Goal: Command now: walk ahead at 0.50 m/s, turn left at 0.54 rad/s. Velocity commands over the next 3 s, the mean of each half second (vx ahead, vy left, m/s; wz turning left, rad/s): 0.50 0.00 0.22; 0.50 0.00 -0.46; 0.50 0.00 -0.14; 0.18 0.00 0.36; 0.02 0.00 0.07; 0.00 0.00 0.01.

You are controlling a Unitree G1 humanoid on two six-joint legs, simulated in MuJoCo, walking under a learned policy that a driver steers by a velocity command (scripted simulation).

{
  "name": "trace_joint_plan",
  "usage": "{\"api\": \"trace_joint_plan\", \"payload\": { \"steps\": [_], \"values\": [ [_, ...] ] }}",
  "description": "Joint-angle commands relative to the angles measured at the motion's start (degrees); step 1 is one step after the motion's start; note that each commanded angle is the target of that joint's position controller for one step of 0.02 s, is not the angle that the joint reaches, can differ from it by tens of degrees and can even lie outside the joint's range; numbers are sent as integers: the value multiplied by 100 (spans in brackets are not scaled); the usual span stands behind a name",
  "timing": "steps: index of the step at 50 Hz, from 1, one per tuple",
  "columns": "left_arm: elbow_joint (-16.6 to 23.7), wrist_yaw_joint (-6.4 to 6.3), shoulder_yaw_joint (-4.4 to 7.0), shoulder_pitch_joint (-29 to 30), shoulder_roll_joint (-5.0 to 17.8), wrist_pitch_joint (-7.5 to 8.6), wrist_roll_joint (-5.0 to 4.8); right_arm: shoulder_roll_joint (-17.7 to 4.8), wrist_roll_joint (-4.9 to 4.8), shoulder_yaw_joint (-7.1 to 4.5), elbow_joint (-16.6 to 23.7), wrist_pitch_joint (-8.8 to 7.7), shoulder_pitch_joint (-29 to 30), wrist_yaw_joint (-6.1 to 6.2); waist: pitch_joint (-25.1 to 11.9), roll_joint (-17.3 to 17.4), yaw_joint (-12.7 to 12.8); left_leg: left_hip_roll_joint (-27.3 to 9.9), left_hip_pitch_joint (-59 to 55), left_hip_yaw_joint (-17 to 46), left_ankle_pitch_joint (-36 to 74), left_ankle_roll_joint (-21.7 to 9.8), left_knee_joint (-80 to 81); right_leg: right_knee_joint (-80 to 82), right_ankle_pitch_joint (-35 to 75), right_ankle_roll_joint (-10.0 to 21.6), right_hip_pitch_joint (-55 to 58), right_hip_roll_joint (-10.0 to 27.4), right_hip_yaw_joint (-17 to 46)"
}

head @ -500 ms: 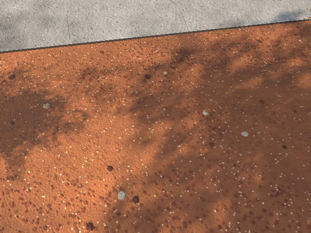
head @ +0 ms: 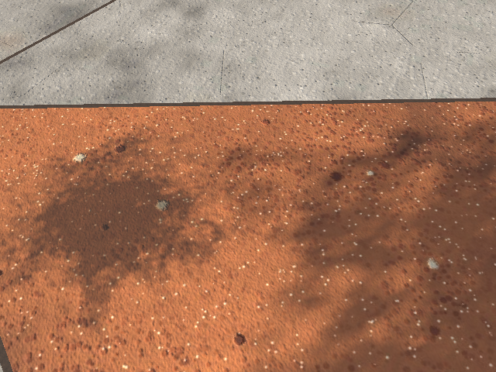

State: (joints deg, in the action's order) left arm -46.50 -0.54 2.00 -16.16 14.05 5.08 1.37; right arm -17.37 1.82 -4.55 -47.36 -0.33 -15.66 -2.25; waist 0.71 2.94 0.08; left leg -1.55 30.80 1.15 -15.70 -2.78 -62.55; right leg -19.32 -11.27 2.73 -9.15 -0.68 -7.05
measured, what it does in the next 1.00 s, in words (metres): walks ahead: left foot, then right foot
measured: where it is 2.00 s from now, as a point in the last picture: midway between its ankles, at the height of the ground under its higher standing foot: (278, 232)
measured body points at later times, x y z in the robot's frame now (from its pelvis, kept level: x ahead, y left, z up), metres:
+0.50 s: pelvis +0.25 +0.07 +0.00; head +0.27 +0.09 +0.45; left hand +0.25 +0.33 -0.15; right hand +0.36 -0.18 -0.13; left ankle +0.25 +0.13 -0.75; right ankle +0.24 -0.09 -0.66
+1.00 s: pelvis +0.51 +0.03 -0.01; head +0.54 +0.02 +0.43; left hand +0.65 +0.29 -0.14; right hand +0.55 -0.24 -0.14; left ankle +0.44 +0.19 -0.64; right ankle +0.54 -0.01 -0.75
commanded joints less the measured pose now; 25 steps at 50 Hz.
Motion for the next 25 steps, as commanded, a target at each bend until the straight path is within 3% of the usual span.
{"api": "trace_joint_plan", "payload": {
  "steps": [1, 7, 11, 13, 14, 15, 16, 17, 18, 19, 20, 22, 25],
  "values": [
    [147, -3, 153, -241, 580, 133, -41, -66, 32, 10, 414, 31, 157, -102, 82, -778, -13, -278, 1014, 129, 510, 105, -40, 1028, 1581, 582, 614, 1581, 921],
    [-81, 0, 195, -508, 690, 90, -20, 100, 14, 164, 861, -2, 1364, -245, 379, -780, 200, -250, 702, -370, 1453, 46, 1761, 1052, 1911, 475, 619, 1459, -29],
    [-363, -18, 215, -919, 832, 0, -11, 54, 73, 194, 1010, -24, 1697, -213, 474, -762, 269, 16, 201, -678, 826, -278, 2604, 737, 2873, 441, 1096, 1632, -229],
    [-540, -18, 204, -1059, 940, -68, -12, -2, 118, 162, 885, -68, 1345, -116, 237, -868, 63, 370, -585, -786, 275, -512, 2889, 0, 4589, 451, 1267, 1678, -276],
    [-603, -17, 195, -1058, 988, -113, -25, -108, 144, 104, 668, -125, 706, -66, -109, -826, -254, 536, -1372, -789, 282, -640, 3215, -809, 4979, 420, 1223, 1614, -336],
    [-597, -11, 152, -1003, 916, -139, -78, -283, 219, 21, 313, -203, -269, 6, -665, -629, -691, 430, -2811, -638, 629, -782, 3537, -1986, 4314, 334, 573, 1404, -434],
    [-321, 51, 11, -1099, 437, -116, -206, -874, 355, -123, 172, -246, -1104, 116, -1575, 240, -909, -1245, -4732, 1246, 97, -1194, 3632, -3941, 1744, 160, -1117, 949, -422],
    [-224, 69, 36, -1323, 352, -130, -264, -1257, 121, -215, 177, -201, -1147, 172, -2241, 981, -718, -2608, -5274, 3621, 753, -1720, 4410, -5680, -1999, 1, -2372, -54, 138],
    [-179, 16, 192, -652, 831, -159, -174, -1094, -37, -195, 203, -182, -803, 218, -1525, 34, -757, -2260, -4589, 2734, 1274, -1515, 4398, -5825, -1543, 75, -2733, 171, 1021],
    [-137, 42, 144, -468, 606, -118, -207, -729, -42, -81, 149, -227, -386, 232, -687, 56, -483, -1987, -3727, 1817, 1561, -1296, 4547, -5496, -1169, 118, -2747, 402, 1031],
    [-264, 53, 141, -563, 508, -129, -186, -344, -33, 26, 121, -283, -107, 213, -229, -98, -240, -1667, -3064, 1221, 1705, -952, 4805, -4991, -911, 131, -2501, 590, 987],
    [-498, 104, 152, -899, 361, -313, 7, -24, -60, 126, 68, -389, 167, 230, 28, 165, 60, -1290, -2367, 494, 1687, -614, 5124, -4628, -611, 64, -1981, 651, 946],
    [-457, 220, 184, -696, 198, -439, 1, -131, -97, 92, -95, -556, -62, 232, 140, 123, 157, -1209, -2307, 21, 1950, -578, 5421, -4510, -130, 26, -2217, 621, 895]
  ]
}}
Next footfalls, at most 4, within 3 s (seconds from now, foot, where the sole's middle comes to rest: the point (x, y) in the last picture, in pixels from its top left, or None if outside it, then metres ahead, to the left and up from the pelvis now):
0.30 left None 0.29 0.14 -0.78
0.86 right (281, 342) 0.58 -0.02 -0.78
1.40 left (252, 239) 0.93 0.06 -0.78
1.96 right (304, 206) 1.05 -0.12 -0.78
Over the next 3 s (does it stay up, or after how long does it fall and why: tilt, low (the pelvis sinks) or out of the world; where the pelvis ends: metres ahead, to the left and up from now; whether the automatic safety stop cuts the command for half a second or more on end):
stays up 0.97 -0.01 0.00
